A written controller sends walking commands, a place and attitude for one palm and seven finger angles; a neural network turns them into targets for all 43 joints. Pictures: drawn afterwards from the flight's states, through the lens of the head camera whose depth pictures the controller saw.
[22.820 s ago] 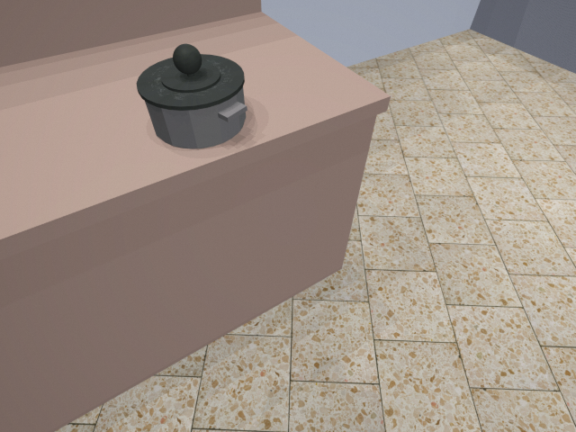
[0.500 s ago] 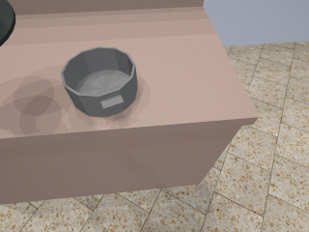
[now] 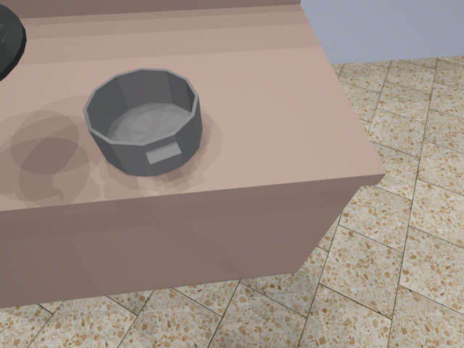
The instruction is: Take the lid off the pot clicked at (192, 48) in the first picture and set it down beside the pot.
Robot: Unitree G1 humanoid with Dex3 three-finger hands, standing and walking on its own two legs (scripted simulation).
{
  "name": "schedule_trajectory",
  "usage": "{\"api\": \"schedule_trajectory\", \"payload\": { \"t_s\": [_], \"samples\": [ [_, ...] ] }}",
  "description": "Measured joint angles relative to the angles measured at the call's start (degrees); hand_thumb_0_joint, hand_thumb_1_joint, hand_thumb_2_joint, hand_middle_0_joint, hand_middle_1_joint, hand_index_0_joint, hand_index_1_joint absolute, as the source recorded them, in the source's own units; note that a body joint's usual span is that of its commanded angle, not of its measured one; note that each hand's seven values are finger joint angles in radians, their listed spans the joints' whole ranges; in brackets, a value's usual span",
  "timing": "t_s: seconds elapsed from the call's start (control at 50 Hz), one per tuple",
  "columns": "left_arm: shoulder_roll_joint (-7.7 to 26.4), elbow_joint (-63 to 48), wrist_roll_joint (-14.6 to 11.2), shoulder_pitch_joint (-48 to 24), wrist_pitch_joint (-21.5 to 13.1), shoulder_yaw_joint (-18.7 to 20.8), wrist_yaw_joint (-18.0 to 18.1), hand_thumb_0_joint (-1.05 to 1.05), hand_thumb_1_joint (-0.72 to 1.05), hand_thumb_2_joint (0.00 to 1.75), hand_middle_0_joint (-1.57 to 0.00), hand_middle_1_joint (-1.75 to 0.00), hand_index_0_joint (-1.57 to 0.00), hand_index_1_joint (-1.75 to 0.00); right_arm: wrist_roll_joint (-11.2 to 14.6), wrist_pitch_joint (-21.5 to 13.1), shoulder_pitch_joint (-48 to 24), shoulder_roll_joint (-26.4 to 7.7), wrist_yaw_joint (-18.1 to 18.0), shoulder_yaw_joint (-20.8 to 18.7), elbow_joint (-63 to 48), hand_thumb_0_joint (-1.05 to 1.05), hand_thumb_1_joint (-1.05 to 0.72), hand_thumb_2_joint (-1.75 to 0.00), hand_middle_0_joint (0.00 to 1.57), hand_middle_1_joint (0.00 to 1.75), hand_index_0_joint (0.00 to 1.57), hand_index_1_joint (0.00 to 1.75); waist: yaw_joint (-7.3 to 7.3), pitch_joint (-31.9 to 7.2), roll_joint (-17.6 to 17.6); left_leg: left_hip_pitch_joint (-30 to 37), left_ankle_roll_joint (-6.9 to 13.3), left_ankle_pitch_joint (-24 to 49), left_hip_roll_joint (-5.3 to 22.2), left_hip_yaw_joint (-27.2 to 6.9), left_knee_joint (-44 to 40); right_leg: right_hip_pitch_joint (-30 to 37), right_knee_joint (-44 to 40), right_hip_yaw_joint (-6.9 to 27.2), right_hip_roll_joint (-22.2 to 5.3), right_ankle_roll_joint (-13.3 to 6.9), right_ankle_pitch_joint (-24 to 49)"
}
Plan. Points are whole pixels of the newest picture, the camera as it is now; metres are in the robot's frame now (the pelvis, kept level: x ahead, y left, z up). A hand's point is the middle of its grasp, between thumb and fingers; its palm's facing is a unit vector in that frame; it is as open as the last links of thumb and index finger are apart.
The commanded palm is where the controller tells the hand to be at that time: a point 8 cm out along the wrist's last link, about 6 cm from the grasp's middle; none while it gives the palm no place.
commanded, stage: lower the lid onto the table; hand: left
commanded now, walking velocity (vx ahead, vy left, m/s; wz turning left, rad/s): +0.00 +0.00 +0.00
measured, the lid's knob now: out of the picture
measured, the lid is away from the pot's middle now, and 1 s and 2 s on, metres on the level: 0.23 0.24 0.22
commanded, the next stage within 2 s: none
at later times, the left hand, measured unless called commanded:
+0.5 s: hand out of the picture +0.46 +0.35 +0.26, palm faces -0.23 -0.20 -0.95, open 7.3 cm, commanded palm +0.47 +0.34 +0.33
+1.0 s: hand out of the picture +0.46 +0.35 +0.23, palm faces -0.28 -0.23 -0.93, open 7.3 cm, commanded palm +0.48 +0.34 +0.30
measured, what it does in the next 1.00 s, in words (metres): stands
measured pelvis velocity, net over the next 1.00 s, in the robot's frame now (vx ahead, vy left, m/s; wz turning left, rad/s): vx -0.01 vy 0.00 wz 0.00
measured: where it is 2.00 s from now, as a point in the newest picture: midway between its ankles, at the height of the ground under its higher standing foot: outside the picture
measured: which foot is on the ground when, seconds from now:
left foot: down 0.00-1.00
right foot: down 0.00-1.00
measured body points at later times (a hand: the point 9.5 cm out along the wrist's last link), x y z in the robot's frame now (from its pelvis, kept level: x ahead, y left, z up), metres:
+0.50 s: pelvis +0.00 +0.01 +0.00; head +0.07 +0.00 +0.44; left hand +0.47 +0.35 +0.32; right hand +0.04 -0.27 -0.13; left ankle -0.05 +0.11 -0.74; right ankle -0.03 -0.15 -0.74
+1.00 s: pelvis -0.01 +0.00 +0.00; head +0.07 +0.01 +0.44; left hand +0.47 +0.35 +0.28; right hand +0.01 -0.28 -0.13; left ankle -0.05 +0.11 -0.74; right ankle -0.03 -0.15 -0.74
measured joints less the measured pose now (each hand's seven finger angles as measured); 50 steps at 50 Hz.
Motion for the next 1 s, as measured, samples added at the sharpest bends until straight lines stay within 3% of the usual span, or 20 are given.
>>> {"api": "schedule_trajectory", "payload": {
  "t_s": [0.08,0.24,0.44,0.56,0.78,1.0],
  "samples": [
    [0.25,-1.28,0.11,1.42,-0.38,1.88,0.11,0.03,0.20,0.81,-0.59,-0.98,-0.71,-1.05,-0.25,0.02,0.43,0.12,-0.05,-0.18,-0.18,0.00,-0.90,-0.89,0.20,0.30,0.20,0.30,-0.18,-0.22,-0.25,-0.25,0.06,-0.22,0.03,0.19,0.31,-0.31,0.29,0.19,0.04,0.06,-0.17],
    [0.65,-1.37,-0.36,3.45,-0.97,2.07,0.63,0.03,0.21,0.81,-0.59,-0.98,-0.71,-1.05,-0.14,0.42,1.03,0.08,0.13,-0.33,-0.66,0.00,-0.90,-0.89,0.20,0.30,0.20,0.30,-0.13,-0.28,-0.37,-0.45,0.21,-0.81,0.01,0.28,1.14,-0.34,0.67,0.27,0.02,0.21,-0.47],
    [-1.42,-2.07,-1.14,4.69,-1.55,0.05,0.95,0.03,0.21,0.81,-0.59,-0.98,-0.71,-1.05,-0.11,-0.07,0.92,0.59,0.37,-0.50,-0.44,0.00,-0.90,-0.89,0.20,0.30,0.20,0.30,0.45,-0.15,-0.52,-1.11,0.24,-0.80,-0.30,-0.49,1.92,-0.42,0.93,-0.50,-0.27,0.26,-0.50],
    [-2.20,-1.60,-1.08,5.82,-2.99,1.05,1.30,0.03,0.21,0.81,-0.59,-0.98,-0.71,-1.05,-0.24,-0.37,0.35,0.71,0.18,-0.30,-0.35,0.00,-0.90,-0.89,0.20,0.30,0.20,0.30,0.27,-0.14,-0.38,-1.62,0.28,-0.77,-0.29,-0.46,2.32,-0.95,1.31,-0.46,-0.25,0.29,-0.44],
    [-0.99,0.50,-1.37,7.16,-5.39,3.41,2.30,0.03,0.21,0.81,-0.59,-0.98,-0.71,-1.05,0.04,0.46,0.83,0.38,-0.09,-0.24,-0.78,0.00,-0.90,-0.89,0.20,0.30,0.20,0.30,-0.49,-0.41,-0.41,-1.96,0.23,-1.27,0.18,0.13,3.28,-1.56,2.22,0.15,0.23,0.21,-0.62],
    [-0.87,-0.15,-2.06,8.70,-6.43,2.66,2.43,0.03,0.21,0.81,-0.58,-0.98,-0.71,-1.05,0.17,0.12,1.97,0.22,-0.62,-0.71,0.00,0.00,-0.90,-0.89,0.20,0.30,0.20,0.30,-0.38,0.06,-0.97,-2.81,0.18,-1.21,0.28,-0.15,3.82,-2.03,2.17,-0.12,0.35,0.17,-0.33]
  ]
}}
